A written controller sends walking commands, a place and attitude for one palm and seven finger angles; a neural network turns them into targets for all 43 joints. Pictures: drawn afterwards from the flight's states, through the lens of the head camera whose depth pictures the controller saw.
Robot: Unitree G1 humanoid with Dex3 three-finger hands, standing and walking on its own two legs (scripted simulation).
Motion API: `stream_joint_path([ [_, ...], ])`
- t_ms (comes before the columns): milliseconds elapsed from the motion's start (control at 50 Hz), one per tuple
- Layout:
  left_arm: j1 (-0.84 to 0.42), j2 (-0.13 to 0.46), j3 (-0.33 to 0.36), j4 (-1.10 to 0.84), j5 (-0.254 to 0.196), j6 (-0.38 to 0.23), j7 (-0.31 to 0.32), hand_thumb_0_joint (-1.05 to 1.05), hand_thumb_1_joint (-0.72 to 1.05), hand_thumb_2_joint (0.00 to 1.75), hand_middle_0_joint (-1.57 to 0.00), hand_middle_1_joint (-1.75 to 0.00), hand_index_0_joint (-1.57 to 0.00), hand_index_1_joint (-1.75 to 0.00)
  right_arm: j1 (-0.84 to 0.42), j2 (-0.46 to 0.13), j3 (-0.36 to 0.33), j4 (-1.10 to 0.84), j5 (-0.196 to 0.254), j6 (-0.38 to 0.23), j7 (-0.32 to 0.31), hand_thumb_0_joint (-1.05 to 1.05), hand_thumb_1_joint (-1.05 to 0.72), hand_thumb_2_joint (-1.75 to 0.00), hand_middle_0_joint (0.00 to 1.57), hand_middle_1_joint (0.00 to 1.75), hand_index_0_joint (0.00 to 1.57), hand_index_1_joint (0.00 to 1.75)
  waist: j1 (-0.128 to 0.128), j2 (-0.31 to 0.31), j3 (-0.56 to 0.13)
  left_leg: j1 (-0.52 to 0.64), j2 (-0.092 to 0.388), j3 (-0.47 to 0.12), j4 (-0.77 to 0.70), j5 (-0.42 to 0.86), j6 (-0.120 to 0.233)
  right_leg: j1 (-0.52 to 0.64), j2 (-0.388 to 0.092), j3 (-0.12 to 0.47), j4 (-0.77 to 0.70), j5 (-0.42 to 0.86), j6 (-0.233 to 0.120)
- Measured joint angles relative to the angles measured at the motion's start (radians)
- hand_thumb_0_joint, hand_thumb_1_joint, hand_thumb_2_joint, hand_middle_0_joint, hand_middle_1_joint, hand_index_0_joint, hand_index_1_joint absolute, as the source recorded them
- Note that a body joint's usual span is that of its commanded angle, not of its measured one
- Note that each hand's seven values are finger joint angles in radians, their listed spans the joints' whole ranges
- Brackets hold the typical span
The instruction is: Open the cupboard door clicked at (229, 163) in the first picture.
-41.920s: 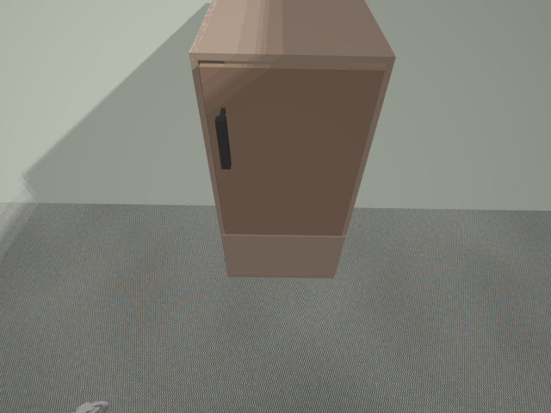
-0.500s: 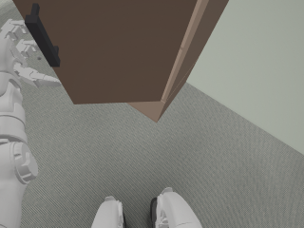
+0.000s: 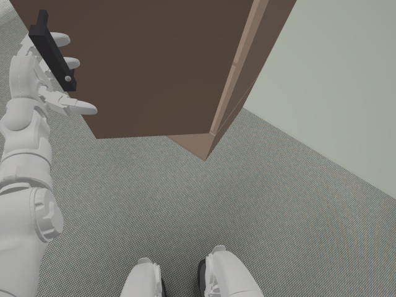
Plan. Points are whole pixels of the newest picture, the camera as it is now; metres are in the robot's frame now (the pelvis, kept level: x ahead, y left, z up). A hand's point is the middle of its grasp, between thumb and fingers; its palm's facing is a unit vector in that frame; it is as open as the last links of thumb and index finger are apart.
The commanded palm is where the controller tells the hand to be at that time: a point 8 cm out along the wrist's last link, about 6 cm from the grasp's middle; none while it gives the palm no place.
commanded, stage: slide the fingers in behind the handle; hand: left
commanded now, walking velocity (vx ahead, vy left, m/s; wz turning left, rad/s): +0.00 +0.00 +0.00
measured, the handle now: (57, 54) +0.58 +0.23 +0.06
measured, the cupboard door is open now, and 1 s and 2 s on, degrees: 40 41 71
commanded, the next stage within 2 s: close the thumb around the handle in 0.32 s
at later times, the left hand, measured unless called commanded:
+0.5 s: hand (68, 77) +0.52 +0.20 +0.06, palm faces +0.02 -1.00 -0.02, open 14.0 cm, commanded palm +0.50 +0.23 +0.06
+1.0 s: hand (66, 80) +0.51 +0.21 +0.06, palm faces +0.02 -1.00 -0.01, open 6.3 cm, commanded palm +0.49 +0.24 +0.06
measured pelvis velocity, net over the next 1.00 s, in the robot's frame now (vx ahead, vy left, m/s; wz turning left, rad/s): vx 0.00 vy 0.00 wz -0.01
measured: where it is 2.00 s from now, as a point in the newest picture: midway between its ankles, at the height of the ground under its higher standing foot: outside the picture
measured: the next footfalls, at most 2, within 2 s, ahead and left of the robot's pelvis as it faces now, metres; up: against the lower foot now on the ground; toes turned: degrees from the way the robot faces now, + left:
none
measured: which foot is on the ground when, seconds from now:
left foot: down 0.00-1.00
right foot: down 0.00-1.00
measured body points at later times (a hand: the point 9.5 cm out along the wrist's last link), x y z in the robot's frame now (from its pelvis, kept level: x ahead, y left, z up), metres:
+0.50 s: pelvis +0.00 +0.00 +0.00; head +0.16 +0.03 +0.42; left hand +0.51 +0.26 +0.06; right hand +0.00 -0.27 -0.11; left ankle -0.01 +0.08 -0.65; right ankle +0.03 -0.11 -0.65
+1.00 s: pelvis +0.00 +0.00 +0.00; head +0.15 +0.03 +0.43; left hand +0.51 +0.26 +0.06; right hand +0.01 -0.26 -0.10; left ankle -0.01 +0.08 -0.65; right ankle +0.03 -0.11 -0.65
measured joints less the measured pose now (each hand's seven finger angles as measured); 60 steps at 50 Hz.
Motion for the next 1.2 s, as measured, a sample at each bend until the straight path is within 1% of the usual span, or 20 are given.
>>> stream_joint_path([
  [460,-0.029,0.007,-0.019,0.033,-0.001,-0.005,0.002,-0.02,-0.50,0.30,-0.30,-1.20,-0.28,-1.20,0.001,-0.009,-0.002,0.009,-0.001,-0.007,-0.004,0.00,-0.91,-0.89,0.21,0.30,0.20,0.30,-0.003,-0.001,0.002,-0.008,-0.004,-0.007,0.004,0.001,0.000,-0.004,-0.003,-0.005,0.002,-0.001,0.000],
  [540,-0.026,0.010,-0.010,0.024,0.005,0.000,-0.003,-0.01,-0.45,0.32,-0.30,-1.21,-0.29,-1.20,0.000,-0.008,-0.001,0.006,-0.002,-0.008,-0.004,0.00,-0.90,-0.89,0.21,0.30,0.20,0.30,-0.005,-0.001,-0.001,-0.011,-0.003,-0.007,0.005,0.001,0.000,-0.008,-0.002,-0.005,0.003,-0.001,-0.001],
  [620,-0.010,0.010,-0.005,0.010,-0.002,0.002,-0.006,-0.01,-0.33,0.37,-0.31,-1.22,-0.30,-1.22,0.000,-0.006,-0.002,0.001,0.000,-0.006,-0.003,0.00,-0.91,-0.89,0.21,0.30,0.20,0.30,-0.006,0.000,0.000,-0.003,0.000,-0.003,0.000,0.000,0.000,-0.001,0.001,-0.001,-0.003,0.001,0.000],
  [700,0.015,0.001,0.001,-0.010,-0.008,0.000,-0.009,-0.01,-0.16,0.45,-0.32,-1.24,-0.30,-1.24,0.002,-0.004,-0.003,0.000,0.001,-0.003,-0.001,0.00,-0.91,-0.89,0.21,0.30,0.20,0.30,-0.001,0.001,-0.001,0.010,0.001,0.001,-0.008,0.000,0.001,0.010,0.004,0.004,-0.011,0.003,0.002],
  [860,0.035,-0.008,0.006,-0.011,-0.011,-0.007,-0.022,-0.01,0.26,0.62,-0.34,-1.26,-0.34,-1.28,0.001,-0.001,-0.002,-0.002,0.006,-0.004,-0.003,0.00,-0.90,-0.89,0.21,0.30,0.20,0.30,0.002,-0.001,-0.005,0.027,0.000,0.004,-0.016,-0.001,0.003,0.026,0.004,0.007,-0.019,0.003,0.004],
  [1020,0.043,-0.015,0.004,-0.018,-0.017,-0.015,-0.017,0.00,0.67,0.80,-0.34,-1.28,-0.35,-1.31,-0.006,-0.004,-0.006,-0.002,0.005,-0.006,-0.004,0.00,-0.90,-0.89,0.21,0.30,0.20,0.30,0.003,-0.001,-0.004,0.029,0.000,0.007,-0.014,-0.003,0.006,0.027,0.004,0.011,-0.017,0.003,0.007],
  [1040,0.041,-0.015,0.006,-0.015,-0.015,-0.016,-0.019,0.00,0.70,0.81,-0.34,-1.28,-0.35,-1.31,-0.007,-0.004,-0.005,-0.002,0.005,-0.005,-0.004,0.00,-0.90,-0.89,0.21,0.30,0.20,0.30,0.003,-0.001,-0.003,0.028,0.000,0.007,-0.013,-0.003,0.006,0.026,0.004,0.011,-0.016,0.003,0.007],
  [1200,0.036,-0.017,0.011,-0.016,-0.011,-0.012,-0.016,0.01,0.70,0.80,-0.33,-1.30,-0.34,-1.33,-0.008,-0.003,-0.005,-0.003,0.004,-0.004,-0.005,0.00,-0.90,-0.89,0.21,0.30,0.20,0.30,0.001,-0.001,-0.005,0.022,-0.001,0.007,-0.006,-0.003,0.007,0.020,0.003,0.011,-0.009,0.003,0.008],
])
